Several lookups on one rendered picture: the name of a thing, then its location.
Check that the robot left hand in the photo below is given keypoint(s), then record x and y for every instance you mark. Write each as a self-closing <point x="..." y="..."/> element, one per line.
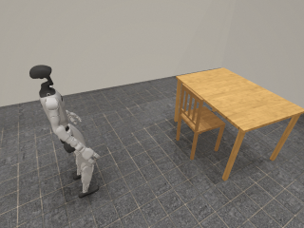
<point x="72" y="116"/>

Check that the table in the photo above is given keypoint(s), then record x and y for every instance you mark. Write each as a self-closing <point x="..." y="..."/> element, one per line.
<point x="244" y="104"/>

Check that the chair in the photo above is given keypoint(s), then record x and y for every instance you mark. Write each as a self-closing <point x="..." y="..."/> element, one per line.
<point x="198" y="119"/>

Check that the robot right hand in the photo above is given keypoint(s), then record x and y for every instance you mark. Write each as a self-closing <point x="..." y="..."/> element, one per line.
<point x="88" y="153"/>

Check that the robot right upper arm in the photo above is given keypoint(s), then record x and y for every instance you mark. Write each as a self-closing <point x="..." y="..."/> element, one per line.
<point x="53" y="109"/>

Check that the right robot forearm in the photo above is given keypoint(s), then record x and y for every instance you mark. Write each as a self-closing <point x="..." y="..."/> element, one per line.
<point x="66" y="137"/>

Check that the robot left foot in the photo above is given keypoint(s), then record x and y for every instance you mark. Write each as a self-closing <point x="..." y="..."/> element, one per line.
<point x="76" y="176"/>

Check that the robot head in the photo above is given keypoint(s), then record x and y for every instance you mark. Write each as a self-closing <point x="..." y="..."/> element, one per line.
<point x="41" y="72"/>

